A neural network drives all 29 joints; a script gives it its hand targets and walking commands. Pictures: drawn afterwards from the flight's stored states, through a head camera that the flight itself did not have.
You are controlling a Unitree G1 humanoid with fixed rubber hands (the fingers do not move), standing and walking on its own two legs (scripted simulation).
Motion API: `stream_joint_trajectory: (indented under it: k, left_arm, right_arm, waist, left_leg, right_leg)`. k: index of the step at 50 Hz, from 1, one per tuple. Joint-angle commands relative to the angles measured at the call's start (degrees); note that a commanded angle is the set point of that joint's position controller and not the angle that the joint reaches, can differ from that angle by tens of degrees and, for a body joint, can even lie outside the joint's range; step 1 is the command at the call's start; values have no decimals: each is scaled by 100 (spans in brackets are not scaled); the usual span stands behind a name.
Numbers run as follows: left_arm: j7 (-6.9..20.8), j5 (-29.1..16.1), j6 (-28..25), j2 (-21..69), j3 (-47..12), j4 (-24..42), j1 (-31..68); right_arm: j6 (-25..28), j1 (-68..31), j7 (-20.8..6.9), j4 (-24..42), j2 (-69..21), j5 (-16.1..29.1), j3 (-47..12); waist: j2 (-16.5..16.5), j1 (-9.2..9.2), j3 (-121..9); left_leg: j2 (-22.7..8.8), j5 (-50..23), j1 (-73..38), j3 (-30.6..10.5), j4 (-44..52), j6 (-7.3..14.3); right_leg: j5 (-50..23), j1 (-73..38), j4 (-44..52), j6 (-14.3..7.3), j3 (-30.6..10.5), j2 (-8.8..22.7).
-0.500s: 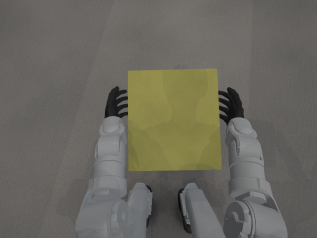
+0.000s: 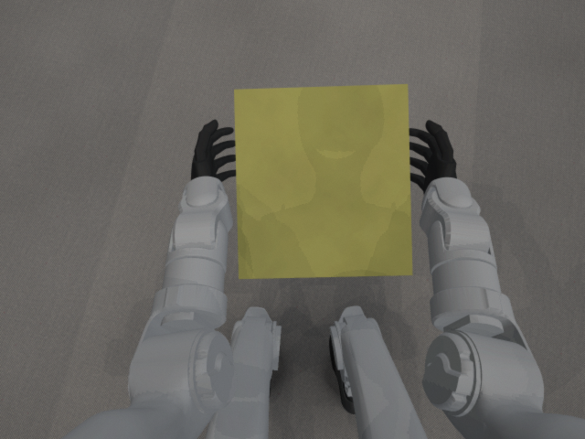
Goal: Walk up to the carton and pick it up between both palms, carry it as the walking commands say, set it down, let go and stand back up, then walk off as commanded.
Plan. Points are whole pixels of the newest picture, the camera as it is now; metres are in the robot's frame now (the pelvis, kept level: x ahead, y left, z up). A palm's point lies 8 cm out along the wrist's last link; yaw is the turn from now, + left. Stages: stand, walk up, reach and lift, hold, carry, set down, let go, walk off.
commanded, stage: set down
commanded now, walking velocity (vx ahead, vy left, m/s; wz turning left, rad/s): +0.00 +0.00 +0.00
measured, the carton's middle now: (318, 189) +0.46 -0.03 -0.16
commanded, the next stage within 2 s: none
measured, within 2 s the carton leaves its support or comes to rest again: neither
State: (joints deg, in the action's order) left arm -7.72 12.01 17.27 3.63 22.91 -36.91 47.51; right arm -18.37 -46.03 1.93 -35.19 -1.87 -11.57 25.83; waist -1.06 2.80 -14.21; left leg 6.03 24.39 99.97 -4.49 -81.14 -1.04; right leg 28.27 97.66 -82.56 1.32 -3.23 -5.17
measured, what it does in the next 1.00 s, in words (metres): lowers itself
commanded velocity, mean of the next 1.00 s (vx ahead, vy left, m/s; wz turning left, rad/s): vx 0.00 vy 0.00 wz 0.00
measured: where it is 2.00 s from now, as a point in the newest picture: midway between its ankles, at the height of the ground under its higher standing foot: (304, 382)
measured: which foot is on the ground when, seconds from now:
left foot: down 0.00-1.00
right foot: down 0.00-1.00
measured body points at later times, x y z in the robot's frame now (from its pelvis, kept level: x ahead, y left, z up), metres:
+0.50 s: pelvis -0.02 +0.00 -0.07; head +0.27 +0.00 +0.28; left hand +0.49 +0.13 -0.17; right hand +0.47 -0.19 -0.16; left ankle +0.09 +0.11 -0.55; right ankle +0.06 -0.12 -0.55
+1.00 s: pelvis -0.03 -0.01 -0.13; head +0.30 -0.02 +0.18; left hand +0.51 +0.13 -0.26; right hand +0.50 -0.19 -0.25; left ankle +0.09 +0.11 -0.55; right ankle +0.06 -0.12 -0.55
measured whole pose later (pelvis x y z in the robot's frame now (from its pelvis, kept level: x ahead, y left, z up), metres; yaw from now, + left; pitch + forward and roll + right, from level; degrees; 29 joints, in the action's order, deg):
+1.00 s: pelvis -0.03 -0.01 -0.13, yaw +0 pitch +48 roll +0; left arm -9.7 7.2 16.5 -5.0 22.8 -44.4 68.9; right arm -17.9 -68.3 5.6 -43.2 6.4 -7.2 22.9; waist -1.2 2.0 -1.5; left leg 7.8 28.6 125.5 -3.6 -106.4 -3.2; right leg 32.6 123.7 -108.7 2.1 -2.8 -7.8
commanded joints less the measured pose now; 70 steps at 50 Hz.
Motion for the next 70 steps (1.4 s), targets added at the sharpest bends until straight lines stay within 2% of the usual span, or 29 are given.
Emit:
stream_joint_trajectory:
  k: [1,25,45,70]
  left_arm:
    - [1656,-842,-130,5522,-3158,-183,3531]
    - [1489,-1067,-196,5065,-2933,-404,4798]
    - [1475,-1202,-209,4573,-2693,-479,5734]
    - [1438,-1703,-414,3790,-2882,-397,6682]
  right_arm:
    - [174,-3772,-1655,-65,-5097,913,-3130]
    - [241,-5039,-1389,-251,-4759,1124,-2987]
    - [258,-5967,-1298,-354,-4368,1244,-2925]
    - [472,-6866,-1152,-459,-3717,1704,-3182]
  waist:
    - [-159,122,-5199]
    - [-154,112,-5630]
    - [-77,71,-5672]
    - [40,3,-5378]
  left_leg:
    - [326,-1443,-3367,441,402,-60]
    - [373,-1384,-2193,668,-871,-94]
    - [340,-1267,-1424,821,-1789,-56]
    - [217,-1514,-939,873,-3016,1]
  right_leg:
    - [-1687,-2195,614,13,467,-317]
    - [-1711,-1449,-623,65,604,-352]
    - [-1672,-926,-1527,66,678,-340]
    - [-2014,-654,-2679,35,639,-231]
